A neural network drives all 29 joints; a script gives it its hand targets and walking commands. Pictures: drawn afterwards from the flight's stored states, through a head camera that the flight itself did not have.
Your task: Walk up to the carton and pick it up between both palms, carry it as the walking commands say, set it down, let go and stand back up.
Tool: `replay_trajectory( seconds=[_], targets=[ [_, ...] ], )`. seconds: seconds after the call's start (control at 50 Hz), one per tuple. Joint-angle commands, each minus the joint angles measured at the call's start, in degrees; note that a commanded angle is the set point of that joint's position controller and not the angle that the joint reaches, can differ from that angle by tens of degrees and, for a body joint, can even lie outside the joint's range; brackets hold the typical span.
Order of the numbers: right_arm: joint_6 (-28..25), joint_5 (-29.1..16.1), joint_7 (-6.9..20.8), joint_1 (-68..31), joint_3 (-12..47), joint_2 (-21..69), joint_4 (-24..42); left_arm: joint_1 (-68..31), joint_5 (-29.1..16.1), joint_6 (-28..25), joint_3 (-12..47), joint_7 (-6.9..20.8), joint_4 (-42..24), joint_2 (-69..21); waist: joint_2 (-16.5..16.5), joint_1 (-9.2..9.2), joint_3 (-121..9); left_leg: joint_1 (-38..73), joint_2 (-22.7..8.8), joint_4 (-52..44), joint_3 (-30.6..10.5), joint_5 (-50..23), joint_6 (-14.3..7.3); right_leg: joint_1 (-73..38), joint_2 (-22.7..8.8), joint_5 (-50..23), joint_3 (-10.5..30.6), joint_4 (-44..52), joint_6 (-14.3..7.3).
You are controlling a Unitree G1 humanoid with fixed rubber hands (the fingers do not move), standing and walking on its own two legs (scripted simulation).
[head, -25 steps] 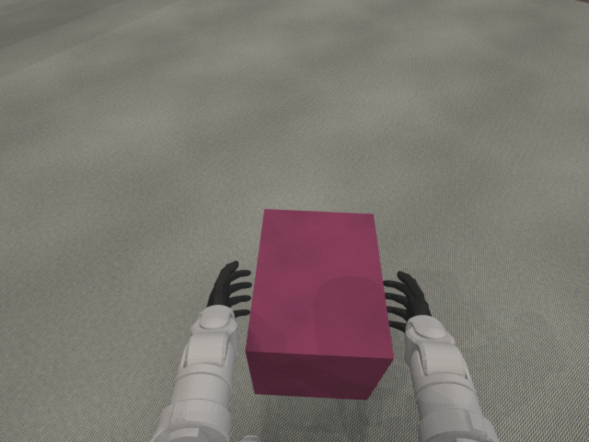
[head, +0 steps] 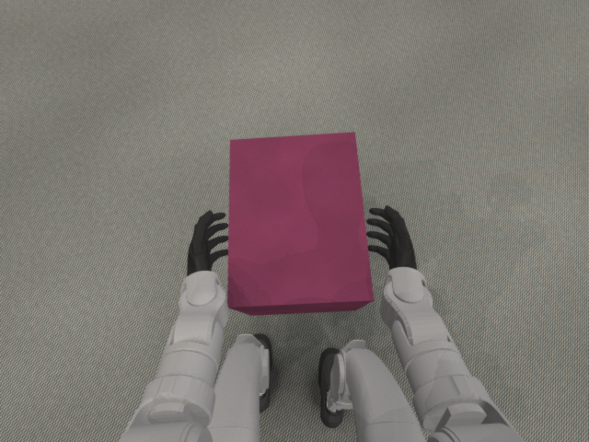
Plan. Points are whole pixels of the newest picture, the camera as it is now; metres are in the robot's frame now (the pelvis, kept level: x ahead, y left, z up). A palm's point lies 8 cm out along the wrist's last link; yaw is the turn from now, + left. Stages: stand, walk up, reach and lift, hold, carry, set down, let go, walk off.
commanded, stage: set down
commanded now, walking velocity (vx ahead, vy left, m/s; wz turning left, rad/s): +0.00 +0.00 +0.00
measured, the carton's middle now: (298, 232) +0.42 +0.01 -0.20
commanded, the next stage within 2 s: none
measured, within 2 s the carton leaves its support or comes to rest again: neither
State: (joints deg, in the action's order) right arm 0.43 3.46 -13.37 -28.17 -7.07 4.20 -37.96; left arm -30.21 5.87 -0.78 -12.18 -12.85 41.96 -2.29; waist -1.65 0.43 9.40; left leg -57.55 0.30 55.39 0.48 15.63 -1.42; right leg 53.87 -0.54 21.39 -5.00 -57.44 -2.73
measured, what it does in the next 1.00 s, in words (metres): lowers itself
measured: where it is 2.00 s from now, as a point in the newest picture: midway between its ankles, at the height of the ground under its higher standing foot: (295, 393)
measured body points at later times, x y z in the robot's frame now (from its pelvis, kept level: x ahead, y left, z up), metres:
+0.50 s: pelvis -0.02 +0.00 -0.05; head +0.26 +0.02 +0.29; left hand +0.39 +0.15 -0.21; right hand +0.39 -0.13 -0.20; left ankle +0.10 +0.10 -0.66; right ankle +0.06 -0.10 -0.66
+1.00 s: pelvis -0.04 +0.00 -0.13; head +0.28 +0.02 +0.18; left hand +0.43 +0.16 -0.28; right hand +0.42 -0.12 -0.28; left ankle +0.10 +0.10 -0.66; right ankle +0.06 -0.10 -0.66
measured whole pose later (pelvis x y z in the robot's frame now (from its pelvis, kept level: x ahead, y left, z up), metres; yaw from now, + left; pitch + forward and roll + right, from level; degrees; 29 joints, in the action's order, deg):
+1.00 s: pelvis -0.04 +0.00 -0.13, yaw -1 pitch +28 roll -1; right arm 2.8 -9.9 -17.9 -54.0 -1.5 -6.9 -42.6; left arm -57.7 -6.6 2.9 -7.3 -17.9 45.3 6.5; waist -1.5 -1.8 19.0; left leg -91.7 0.3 85.6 0.5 21.8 -1.5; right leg 87.8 -0.6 28.8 -4.4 -88.8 -2.7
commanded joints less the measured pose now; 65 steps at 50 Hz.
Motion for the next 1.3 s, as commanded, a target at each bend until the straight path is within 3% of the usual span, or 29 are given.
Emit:
replay_trajectory(
  seconds=[0.0,0.02,0.06,0.08,0.12,0.16,0.22,0.26,0.3,0.32,0.46,0.52,0.56,0.58,0.6,0.72,0.74,0.88,0.92,0.96,1.0,1.04,1.1,1.12,1.16,1.2,1.24,1.26,1.28],
  targets=[
    [-5.7,-5.8,3.0,-23.5,13.4,3.6,1.0,-22.8,-8.0,-5.0,21.1,0.6,-10.9,-5.5,6.9,0.4,-42.7,24.0,6.2,-3.0,-6.0,-3.9,-0.4,-3.3,5.9,-3.1,8.3,3.0,-1.7],
    [-5.7,-7.1,3.0,-24.8,13.6,2.3,0.0,-25.5,-9.4,-5.1,22.1,0.2,-12.9,-5.8,9.8,0.2,-43.1,21.9,6.0,-2.0,-5.9,-2.1,0.0,-2.5,6.1,-2.1,8.4,2.3,-2.4],
    [-5.7,-7.0,1.8,-29.3,13.3,0.9,4.9,-30.8,-11.8,-5.0,22.1,0.1,-14.3,-4.0,6.2,2.46,-46.1,20.6,6.3,1.0,-4.8,-1.7,-0.8,-3.6,6.7,-3.0,8.1,2.6,-1.6],
    [-5.7,-7.8,1.6,-30.3,15.9,0.0,8.5,-29.3,-11.8,-5.0,20.5,0.0,-14.2,-3.2,4.3,-0.02,-49.6,20.6,6.5,2.2,-3.4,-4.9,-1.1,-7.7,7.2,-5.6,8.0,2.2,-1.3],
    [-5.9,-9.9,1.6,-32.8,14.4,-0.8,8.3,-31.3,-12.5,-4.8,22.0,0.6,-14.4,-4.2,6.2,0.08,-49.7,20.4,6.4,2.3,-4.5,-5.3,-0.9,-6.2,6.5,-5.8,8.4,1.6,-1.1],
    [-5.5,-9.3,1.0,-34.9,12.4,-1.0,8.6,-34.5,-14.2,-4.5,24.2,0.0,-15.0,-3.7,7.5,3.13,-50.6,20.8,6.6,3.3,-5.6,-3.6,-0.6,-3.5,6.9,-5.3,7.7,-0.3,-0.9],
    [-4.6,-10.3,0.8,-37.3,14.1,-2.0,8.0,-34.8,-11.9,-4.1,17.9,0.4,-13.5,1.1,4.6,-2.48,-52.7,15.0,6.5,5.3,-3.8,-3.8,-1.0,-3.7,7.1,-5.1,8.7,-1.2,0.1],
    [-4.0,-9.8,1.5,-38.3,11.8,-2.1,3.6,-35.6,-11.0,-3.4,18.8,-0.1,-10.2,-2.9,8.4,-1.64,-49.0,12.5,6.6,5.7,-5.0,-1.8,0.6,1.6,6.9,-2.7,9.4,-4.0,-0.6],
    [-4.0,-8.2,1.0,-33.7,10.8,-2.8,1.0,-29.1,-7.9,-3.4,12.7,0.1,-4.1,-0.3,5.1,-3.05,-49.9,8.5,6.4,7.9,-3.7,-3.5,0.8,2.3,7.2,-5.2,9.2,-4.4,0.1],
    [-4.1,-7.5,0.7,-35.2,10.0,-2.1,2.2,-32.9,-9.3,-3.7,14.6,0.5,-6.9,-3.2,4.2,-0.23,-53.0,9.9,6.5,9.1,-3.6,-3.6,0.8,3.0,7.9,-3.9,8.5,-4.9,0.0],
    [-4.5,-14.4,0.7,-44.3,18.8,-0.1,11.8,-39.0,-13.2,-3.1,21.1,-0.1,-13.6,-5.0,5.1,-4.41,-73.3,14.8,6.4,14.2,-2.8,-15.7,0.0,1.9,8.3,-13.4,9.0,-11.2,1.2],
    [-3.8,-11.9,0.6,-40.5,16.3,2.2,7.1,-39.2,-14.0,-3.0,21.8,0.5,-12.1,-6.3,4.2,0.25,-68.4,11.9,6.8,15.7,-4.1,-14.3,0.7,7.5,8.5,-11.8,8.9,-12.0,1.1],
    [-3.9,-12.7,1.0,-44.9,18.0,1.1,8.8,-41.5,-13.5,-2.9,19.6,0.4,-12.3,-4.6,3.3,-4.12,-69.6,8.4,6.9,17.5,-3.0,-13.9,0.7,7.4,8.5,-11.7,9.8,-13.7,1.3],
    [-3.8,-12.0,0.5,-45.7,16.2,-2.3,9.2,-41.0,-12.8,-2.7,17.7,0.6,-11.7,-3.3,4.4,-4.21,-68.8,5.2,7.0,18.3,-1.9,-10.7,0.8,6.8,8.7,-9.9,10.0,-13.8,1.2],
    [-3.8,-11.6,0.6,-44.4,14.2,-2.4,6.3,-44.2,-14.2,-2.7,19.9,0.8,-12.8,-3.5,4.9,0.0,-68.5,5.0,6.5,18.4,-3.6,-10.4,0.8,9.9,8.5,-9.8,8.9,-14.8,0.9],
    [-2.6,-13.8,1.0,-48.7,16.6,-0.6,8.5,-43.2,-13.4,-1.6,18.5,0.5,-10.3,-4.7,5.1,-4.83,-71.8,5.1,7.1,21.3,-2.6,-12.1,0.8,12.6,9.5,-8.8,9.6,-18.2,1.0],
    [-3.2,-13.1,0.6,-48.5,17.4,0.2,10.2,-47.0,-16.3,-1.7,21.6,1.2,-13.5,-6.7,2.9,-1.26,-77.2,5.1,7.4,24.2,-2.7,-14.8,0.7,11.3,9.9,-12.0,8.2,-19.7,1.0],
    [-1.8,-14.5,0.7,-56.2,15.6,-2.8,6.3,-54.7,-17.0,-0.6,21.9,0.4,-11.3,-4.8,5.6,-1.55,-71.1,0.9,6.8,24.9,-1.7,-6.7,1.4,16.6,8.4,-5.3,6.8,-23.2,0.8],
    [-0.9,-15.2,0.9,-57.4,16.8,-2.5,5.0,-53.8,-16.4,0.5,21.0,0.3,-9.4,-4.8,6.2,-4.02,-75.1,1.4,6.7,26.6,-0.9,-7.2,1.4,16.2,8.5,-5.0,6.7,-24.1,0.7],
    [-0.3,-13.3,0.8,-61.3,14.2,-2.5,2.9,-59.2,-17.3,1.5,21.9,1.0,-8.2,-5.7,5.1,-0.55,-73.9,-1.5,7.0,28.2,-1.6,-5.1,1.4,20.2,8.7,-3.5,5.6,-26.4,0.8],
    [-0.2,-15.2,0.8,-64.5,17.8,-1.0,8.2,-61.7,-17.1,1.4,20.2,0.7,-12.6,-3.2,4.5,-4.36,-79.3,-0.1,6.5,30.7,0.0,-6.7,1.1,14.9,8.7,-4.7,7.2,-26.3,1.2],
    [1.0,-14.7,1.3,-65.3,16.1,-1.2,1.4,-65.4,-19.0,2.7,21.4,0.8,-6.3,-3.4,6.4,-1.39,-74.7,-1.3,6.3,30.1,-1.0,-0.7,1.2,21.5,8.9,0.5,6.3,-27.4,0.7],
    [2.3,-14.2,2.5,-68.4,16.0,3.9,-2.0,-66.1,-17.2,3.6,20.2,2.2,-4.1,-6.4,5.7,-3.51,-73.9,-2.4,6.1,31.0,-1.2,0.9,1.2,23.6,8.9,2.2,5.7,-28.8,0.5],
    [1.7,-15.0,2.7,-74.6,15.9,4.2,3.7,-71.6,-20.1,3.7,23.1,2.5,-7.2,-10.2,5.6,-0.59,-79.7,-0.9,7.2,32.3,-1.0,-0.6,1.0,21.8,8.7,1.1,5.2,-29.3,0.4],
    [1.4,-17.0,2.3,-77.7,20.8,3.4,11.5,-74.0,-19.9,3.8,23.4,1.9,-12.1,-9.5,4.2,-3.93,-93.7,6.9,7.3,35.6,0.4,-9.4,0.6,14.5,9.2,-4.3,5.6,-30.5,0.8],
    [2.3,-19.7,1.8,-77.8,24.1,4.2,12.8,-76.4,-21.7,4.2,26.8,0.6,-14.6,-7.6,4.5,-3.41,-100.7,13.1,6.8,36.5,-0.5,-15.6,0.1,9.7,9.2,-11.0,5.3,-32.3,1.1],
    [2.8,-19.9,2.2,-80.8,24.6,4.9,12.9,-79.5,-20.3,4.1,24.7,1.3,-15.6,-6.2,3.1,-5.52,-100.1,9.8,6.5,37.8,-0.9,-15.8,0.0,11.1,9.6,-11.5,5.9,-33.8,1.8],
    [3.3,-18.3,2.4,-80.6,21.2,4.1,7.4,-82.7,-20.6,4.4,26.5,1.4,-12.5,-5.9,4.5,-1.58,-91.0,5.6,6.8,37.9,-0.6,-10.6,-0.5,17.0,9.4,-6.8,5.6,-33.3,1.2],
    [3.3,-17.6,3.1,-85.2,20.4,2.9,7.1,-81.8,-20.0,5.3,23.6,2.4,-7.7,-7.0,3.5,-3.42,-83.9,2.2,6.3,37.7,-0.4,-6.2,-0.3,21.3,8.8,-1.7,6.0,-33.2,1.3]
  ],
)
